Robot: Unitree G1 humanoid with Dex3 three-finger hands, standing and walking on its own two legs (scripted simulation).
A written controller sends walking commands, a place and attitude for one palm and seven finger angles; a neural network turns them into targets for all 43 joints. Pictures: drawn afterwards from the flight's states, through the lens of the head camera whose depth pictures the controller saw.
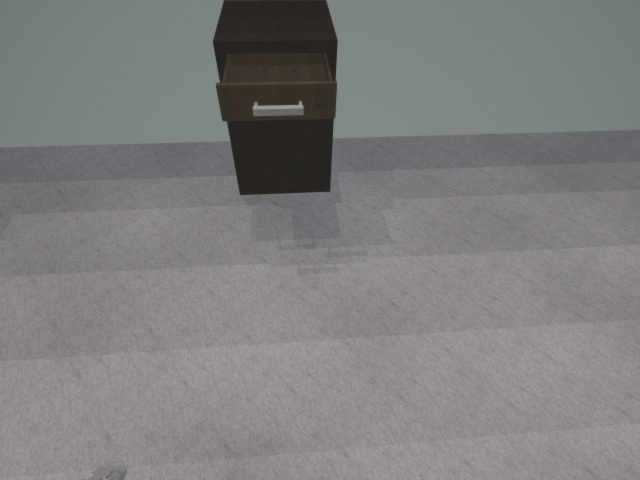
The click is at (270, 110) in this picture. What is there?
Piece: drawer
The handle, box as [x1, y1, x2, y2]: [253, 101, 303, 115]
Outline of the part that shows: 303,108 301,101 299,101 298,105 258,106 257,102 254,102 253,115 303,114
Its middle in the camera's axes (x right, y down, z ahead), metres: -0.14 -0.43 +1.27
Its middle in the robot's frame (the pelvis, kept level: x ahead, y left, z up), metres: +1.22 +0.20 -0.17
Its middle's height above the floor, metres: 0.60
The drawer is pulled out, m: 0.23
